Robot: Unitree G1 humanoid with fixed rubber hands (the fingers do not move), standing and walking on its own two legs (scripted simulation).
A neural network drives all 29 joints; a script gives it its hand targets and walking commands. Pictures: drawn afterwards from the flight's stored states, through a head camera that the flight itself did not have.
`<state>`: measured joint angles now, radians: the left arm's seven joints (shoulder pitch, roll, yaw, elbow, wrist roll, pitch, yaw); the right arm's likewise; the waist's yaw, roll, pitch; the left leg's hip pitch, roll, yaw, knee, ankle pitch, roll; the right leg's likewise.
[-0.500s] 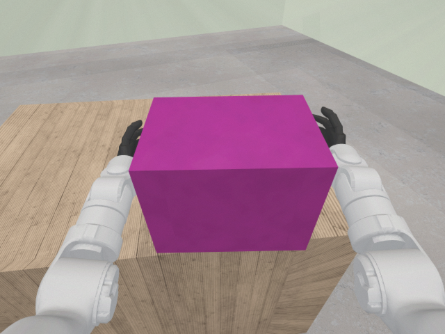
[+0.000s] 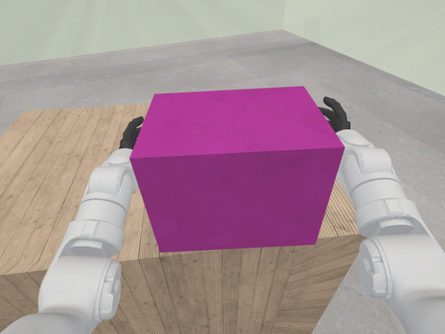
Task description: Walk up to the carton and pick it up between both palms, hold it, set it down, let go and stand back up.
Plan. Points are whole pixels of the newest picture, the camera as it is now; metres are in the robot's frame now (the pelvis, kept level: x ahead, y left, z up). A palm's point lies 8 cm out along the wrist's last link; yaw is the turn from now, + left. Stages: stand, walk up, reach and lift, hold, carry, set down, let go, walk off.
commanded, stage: reach and lift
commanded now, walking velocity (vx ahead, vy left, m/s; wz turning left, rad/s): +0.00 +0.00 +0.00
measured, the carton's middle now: (233, 167) +0.37 +0.00 +0.14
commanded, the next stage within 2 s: hold in 0.76 s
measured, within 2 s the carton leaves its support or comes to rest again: neither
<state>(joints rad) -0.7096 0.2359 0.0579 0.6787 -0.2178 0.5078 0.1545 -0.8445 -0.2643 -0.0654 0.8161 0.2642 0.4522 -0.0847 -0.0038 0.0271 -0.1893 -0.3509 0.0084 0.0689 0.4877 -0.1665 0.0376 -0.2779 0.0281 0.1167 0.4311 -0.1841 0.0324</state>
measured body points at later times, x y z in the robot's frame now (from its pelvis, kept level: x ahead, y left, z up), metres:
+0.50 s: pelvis +0.00 +0.00 +0.00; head -0.07 -0.01 +0.44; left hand +0.39 +0.19 +0.19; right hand +0.41 -0.19 +0.22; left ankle +0.06 +0.09 -0.74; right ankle +0.03 -0.15 -0.74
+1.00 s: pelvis -0.01 +0.00 +0.00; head -0.10 +0.00 +0.44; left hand +0.37 +0.19 +0.21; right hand +0.39 -0.19 +0.25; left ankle +0.06 +0.09 -0.74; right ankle +0.03 -0.15 -0.74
